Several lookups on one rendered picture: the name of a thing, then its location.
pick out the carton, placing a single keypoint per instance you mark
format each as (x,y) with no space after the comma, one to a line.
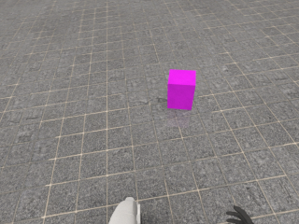
(180,89)

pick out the left robot thigh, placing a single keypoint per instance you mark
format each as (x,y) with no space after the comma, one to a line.
(127,212)

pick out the robot left shin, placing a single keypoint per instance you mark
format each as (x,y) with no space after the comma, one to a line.
(129,198)

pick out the right robot hand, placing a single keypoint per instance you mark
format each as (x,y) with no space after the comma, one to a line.
(241,214)

